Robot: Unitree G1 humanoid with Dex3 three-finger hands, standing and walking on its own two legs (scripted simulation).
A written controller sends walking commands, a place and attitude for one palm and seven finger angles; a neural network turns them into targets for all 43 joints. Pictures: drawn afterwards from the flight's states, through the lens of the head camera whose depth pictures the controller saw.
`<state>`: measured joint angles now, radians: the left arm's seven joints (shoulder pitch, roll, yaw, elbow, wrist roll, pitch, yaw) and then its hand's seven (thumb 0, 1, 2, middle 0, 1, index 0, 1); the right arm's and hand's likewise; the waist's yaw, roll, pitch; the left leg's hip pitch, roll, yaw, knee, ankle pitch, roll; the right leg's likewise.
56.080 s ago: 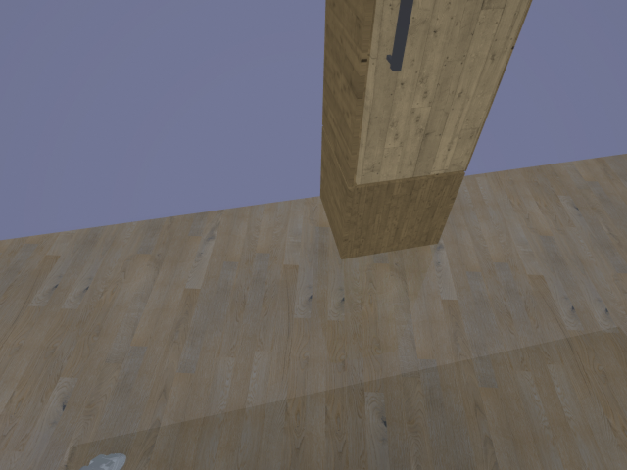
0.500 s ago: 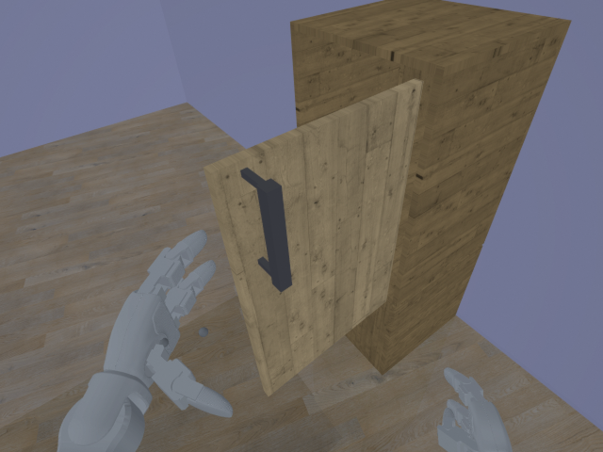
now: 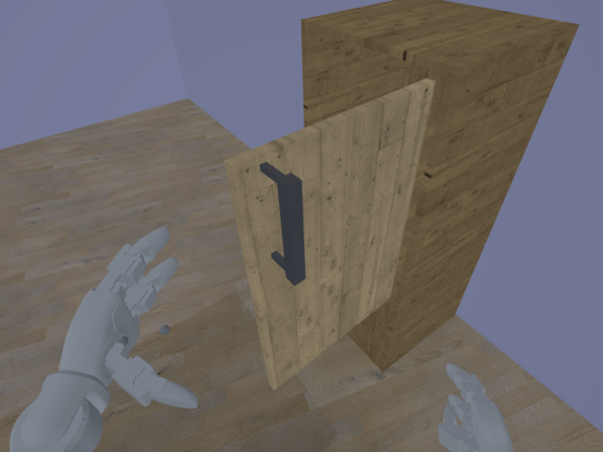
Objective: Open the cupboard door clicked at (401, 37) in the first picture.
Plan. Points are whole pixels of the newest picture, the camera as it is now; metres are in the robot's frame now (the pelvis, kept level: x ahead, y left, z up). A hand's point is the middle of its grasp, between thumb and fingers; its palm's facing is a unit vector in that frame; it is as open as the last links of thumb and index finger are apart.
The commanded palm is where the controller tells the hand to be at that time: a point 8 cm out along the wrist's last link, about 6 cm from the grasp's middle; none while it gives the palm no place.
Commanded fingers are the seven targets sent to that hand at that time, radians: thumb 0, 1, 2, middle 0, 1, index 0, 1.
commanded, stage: draw the hand back to the body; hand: left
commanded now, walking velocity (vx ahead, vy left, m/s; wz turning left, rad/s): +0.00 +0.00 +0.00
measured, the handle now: (283, 226) +0.36 +0.07 +0.15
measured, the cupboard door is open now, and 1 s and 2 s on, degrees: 93 93 93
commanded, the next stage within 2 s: step back with the hand held close in 1.04 s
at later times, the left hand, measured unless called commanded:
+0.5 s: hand (105, 298) +0.23 +0.25 +0.15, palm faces +0.33 -0.87 -0.37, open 11.1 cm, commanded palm +0.18 +0.30 +0.17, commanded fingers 0.00 0.65 0.80 -0.19 -0.30 -0.19 -0.30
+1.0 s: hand (96, 291) +0.24 +0.27 +0.15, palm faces +0.40 -0.83 -0.39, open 7.5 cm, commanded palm +0.19 +0.31 +0.17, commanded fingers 0.00 0.90 0.90 -0.20 -0.30 -0.20 -0.30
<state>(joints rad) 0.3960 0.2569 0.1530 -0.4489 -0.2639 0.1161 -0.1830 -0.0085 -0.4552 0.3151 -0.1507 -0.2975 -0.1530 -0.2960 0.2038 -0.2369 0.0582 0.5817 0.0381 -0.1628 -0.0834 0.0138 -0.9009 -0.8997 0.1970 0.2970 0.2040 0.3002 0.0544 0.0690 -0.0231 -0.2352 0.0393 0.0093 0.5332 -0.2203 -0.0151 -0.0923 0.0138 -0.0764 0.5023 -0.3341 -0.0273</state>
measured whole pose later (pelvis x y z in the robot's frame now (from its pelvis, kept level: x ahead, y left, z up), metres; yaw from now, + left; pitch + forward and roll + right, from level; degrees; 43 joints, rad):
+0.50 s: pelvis +0.02 +0.02 +0.01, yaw -3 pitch -4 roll +0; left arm 0.47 0.32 0.25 -0.41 -0.06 -0.09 0.11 0.00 0.32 0.65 -0.18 -0.30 -0.19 -0.30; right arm 0.19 -0.22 0.03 0.64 -0.01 -0.08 -0.08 0.01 -0.90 -0.90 0.20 0.30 0.21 0.30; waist 0.06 0.05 0.04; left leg -0.14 0.02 0.07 0.42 -0.20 0.01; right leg -0.01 -0.01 -0.02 0.36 -0.28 0.01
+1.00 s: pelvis +0.03 +0.01 +0.01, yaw -2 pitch -3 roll +0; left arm 0.45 0.34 0.32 -0.36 -0.07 -0.06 0.11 0.02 0.88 0.89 -0.20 -0.30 -0.21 -0.30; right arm 0.17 -0.22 0.02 0.63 -0.01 -0.05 -0.08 0.01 -0.90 -0.90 0.20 0.30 0.21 0.30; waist 0.07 0.05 0.03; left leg -0.14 0.03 0.06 0.41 -0.21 0.00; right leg 0.00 0.00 -0.03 0.34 -0.29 -0.01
